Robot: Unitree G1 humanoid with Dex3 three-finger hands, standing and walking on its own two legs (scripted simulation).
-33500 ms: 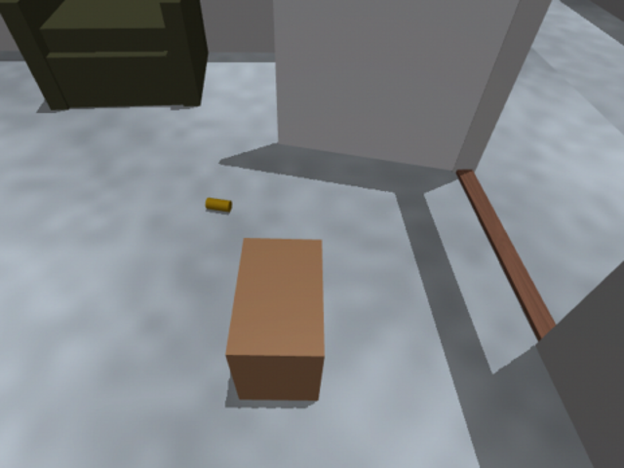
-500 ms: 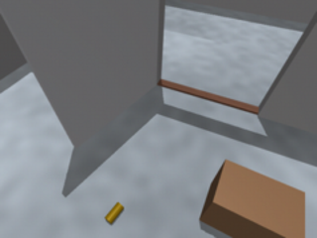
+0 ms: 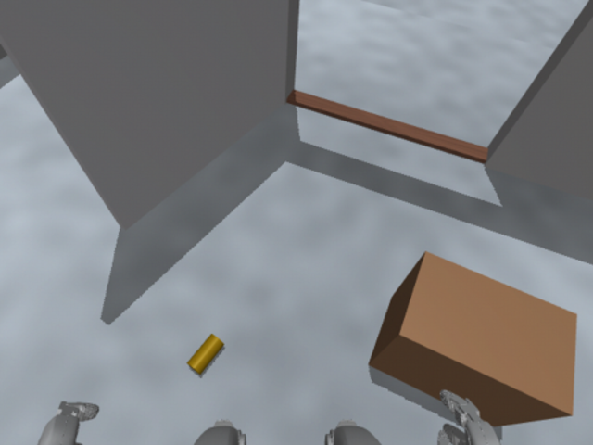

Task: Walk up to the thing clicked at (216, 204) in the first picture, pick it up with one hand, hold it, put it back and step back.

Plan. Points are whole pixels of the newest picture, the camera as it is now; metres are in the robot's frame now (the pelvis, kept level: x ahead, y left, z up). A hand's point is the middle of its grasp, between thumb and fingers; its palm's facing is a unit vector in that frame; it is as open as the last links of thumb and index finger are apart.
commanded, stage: rise first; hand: left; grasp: from above
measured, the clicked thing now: (205, 353) +0.40 +0.23 -0.69
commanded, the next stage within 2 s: none
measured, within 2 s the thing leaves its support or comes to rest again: neither
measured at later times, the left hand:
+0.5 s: hand (117, 436) +0.17 +0.29 -0.28, palm faces -0.26 -0.55 -0.79, open 14.0 cm
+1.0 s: hand (156, 382) +0.29 +0.29 -0.45, palm faces -0.14 -0.34 -0.93, open 13.6 cm
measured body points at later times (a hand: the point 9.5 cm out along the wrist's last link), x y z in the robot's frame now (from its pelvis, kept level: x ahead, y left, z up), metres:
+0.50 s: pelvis -0.03 -0.01 -0.11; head +0.11 +0.00 +0.31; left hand +0.18 +0.31 -0.23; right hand +0.16 -0.26 -0.23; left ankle +0.01 +0.12 -0.68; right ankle +0.01 -0.13 -0.68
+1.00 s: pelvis -0.10 +0.00 -0.31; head +0.10 +0.01 +0.10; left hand +0.29 +0.30 -0.40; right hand -0.01 -0.26 -0.45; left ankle +0.01 +0.12 -0.68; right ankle +0.01 -0.13 -0.68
